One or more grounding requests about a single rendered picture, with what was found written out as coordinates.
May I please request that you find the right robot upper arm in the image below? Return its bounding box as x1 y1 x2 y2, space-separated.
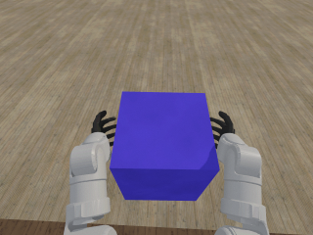
214 225 263 235

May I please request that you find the left robot hand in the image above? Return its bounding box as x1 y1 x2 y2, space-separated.
91 110 116 147

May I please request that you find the robot right forearm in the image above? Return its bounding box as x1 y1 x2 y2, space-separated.
216 133 270 235

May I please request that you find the robot left forearm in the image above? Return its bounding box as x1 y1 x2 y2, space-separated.
64 132 112 235

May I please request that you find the right robot hand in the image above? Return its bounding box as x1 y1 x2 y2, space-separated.
210 111 236 149

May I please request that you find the carton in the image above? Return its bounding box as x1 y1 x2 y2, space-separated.
110 91 220 201

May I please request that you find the left robot upper arm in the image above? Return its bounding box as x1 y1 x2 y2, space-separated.
68 225 117 235

